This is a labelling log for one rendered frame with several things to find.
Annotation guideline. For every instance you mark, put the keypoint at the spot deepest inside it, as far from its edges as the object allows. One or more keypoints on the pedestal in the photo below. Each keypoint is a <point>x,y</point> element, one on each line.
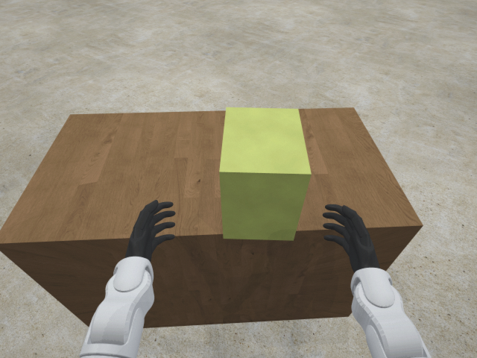
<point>72,224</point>

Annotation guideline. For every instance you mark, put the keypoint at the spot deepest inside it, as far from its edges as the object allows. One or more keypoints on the robot right hand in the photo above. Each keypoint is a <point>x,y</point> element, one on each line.
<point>356,242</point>

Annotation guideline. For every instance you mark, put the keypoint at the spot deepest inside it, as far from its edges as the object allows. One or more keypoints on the left robot forearm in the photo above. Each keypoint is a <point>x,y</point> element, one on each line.
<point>116,327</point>

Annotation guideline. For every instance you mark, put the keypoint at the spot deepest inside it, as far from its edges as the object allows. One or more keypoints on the carton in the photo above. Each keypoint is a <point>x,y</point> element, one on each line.
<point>264,173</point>

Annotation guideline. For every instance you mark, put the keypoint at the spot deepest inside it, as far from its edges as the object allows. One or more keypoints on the right robot forearm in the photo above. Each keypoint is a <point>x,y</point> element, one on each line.
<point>378,308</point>

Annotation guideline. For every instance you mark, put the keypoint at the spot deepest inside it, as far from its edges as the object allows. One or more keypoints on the robot left hand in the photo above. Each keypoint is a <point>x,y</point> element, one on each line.
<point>142,242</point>

